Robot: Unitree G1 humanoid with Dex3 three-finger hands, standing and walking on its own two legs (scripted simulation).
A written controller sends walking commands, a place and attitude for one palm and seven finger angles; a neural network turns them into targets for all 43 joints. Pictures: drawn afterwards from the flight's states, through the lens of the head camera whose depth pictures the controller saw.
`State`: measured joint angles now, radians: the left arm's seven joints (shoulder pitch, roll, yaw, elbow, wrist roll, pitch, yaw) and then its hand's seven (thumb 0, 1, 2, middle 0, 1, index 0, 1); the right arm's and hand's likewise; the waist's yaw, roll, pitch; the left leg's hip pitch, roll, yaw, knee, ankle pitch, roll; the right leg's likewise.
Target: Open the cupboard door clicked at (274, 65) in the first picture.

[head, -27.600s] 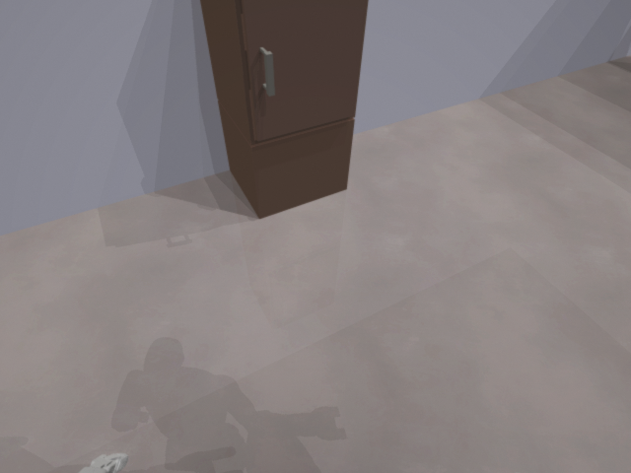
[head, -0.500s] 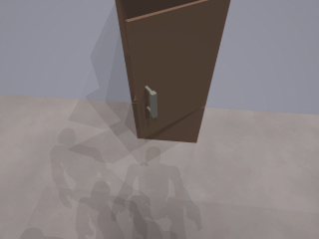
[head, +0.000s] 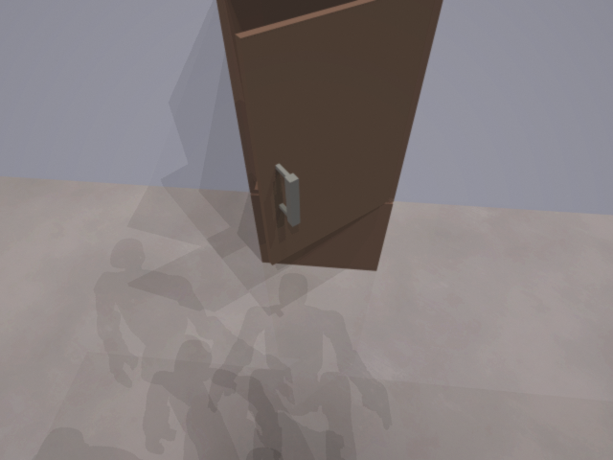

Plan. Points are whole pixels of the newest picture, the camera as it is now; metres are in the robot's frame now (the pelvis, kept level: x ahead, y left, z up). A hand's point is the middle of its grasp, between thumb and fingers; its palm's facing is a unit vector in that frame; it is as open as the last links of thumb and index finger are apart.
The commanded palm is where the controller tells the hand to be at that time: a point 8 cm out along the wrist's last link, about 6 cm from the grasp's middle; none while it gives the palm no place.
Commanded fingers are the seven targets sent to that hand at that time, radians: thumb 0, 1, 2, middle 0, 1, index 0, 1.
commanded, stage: look to check the result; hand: left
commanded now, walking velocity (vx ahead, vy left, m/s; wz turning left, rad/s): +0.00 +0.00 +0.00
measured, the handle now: (287, 195) +0.63 +0.08 -0.09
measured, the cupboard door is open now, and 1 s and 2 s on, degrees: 40 40 40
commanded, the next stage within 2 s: walk to a spot facing it in 0.22 s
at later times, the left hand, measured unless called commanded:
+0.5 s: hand out of the picture +0.09 +0.22 -0.16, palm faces -0.02 -0.95 -0.31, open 7.4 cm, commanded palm none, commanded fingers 0.00 0.90 0.90 -0.20 -0.30 -0.20 -0.30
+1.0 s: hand out of the picture +0.08 +0.14 -0.17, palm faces -0.26 -0.92 -0.29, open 7.4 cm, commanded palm none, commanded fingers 0.00 0.90 0.90 -0.20 -0.30 -0.20 -0.30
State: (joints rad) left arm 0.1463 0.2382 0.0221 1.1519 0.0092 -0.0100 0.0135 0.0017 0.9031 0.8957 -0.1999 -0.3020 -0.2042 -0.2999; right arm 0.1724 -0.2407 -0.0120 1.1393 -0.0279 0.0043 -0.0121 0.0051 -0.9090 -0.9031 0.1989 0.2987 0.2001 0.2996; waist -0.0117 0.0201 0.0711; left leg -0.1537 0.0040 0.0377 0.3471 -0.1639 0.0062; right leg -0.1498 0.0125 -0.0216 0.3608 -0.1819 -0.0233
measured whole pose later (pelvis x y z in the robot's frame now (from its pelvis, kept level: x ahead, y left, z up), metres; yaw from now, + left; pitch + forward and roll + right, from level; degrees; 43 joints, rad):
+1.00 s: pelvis +0.00 -0.05 +0.00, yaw -20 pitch +1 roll +4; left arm 0.25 0.18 0.07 0.97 0.02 0.03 0.02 0.00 0.90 0.90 -0.20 -0.30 -0.21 -0.30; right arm 0.08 -0.22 -0.07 0.93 -0.01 0.07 -0.03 0.01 -0.91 -0.90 0.20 0.30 0.20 0.30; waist 0.03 -0.01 0.14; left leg -0.45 0.02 0.00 1.03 -0.44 -0.06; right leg -0.28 0.08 0.13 0.48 -0.21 -0.09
